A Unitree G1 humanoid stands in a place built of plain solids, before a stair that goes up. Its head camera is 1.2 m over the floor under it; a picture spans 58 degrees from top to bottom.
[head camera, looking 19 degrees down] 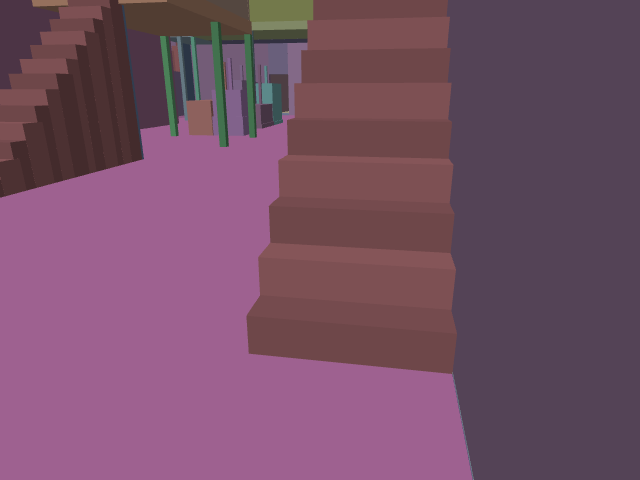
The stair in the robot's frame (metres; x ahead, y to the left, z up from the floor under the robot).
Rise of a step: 0.21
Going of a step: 0.22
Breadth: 0.95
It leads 10 degrees to the right of straight ahead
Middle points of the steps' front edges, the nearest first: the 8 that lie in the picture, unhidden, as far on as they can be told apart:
1.72 -0.12 0.21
1.93 -0.16 0.42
2.15 -0.20 0.62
2.37 -0.23 0.83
2.59 -0.27 1.04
2.81 -0.31 1.25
3.02 -0.35 1.45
3.24 -0.38 1.66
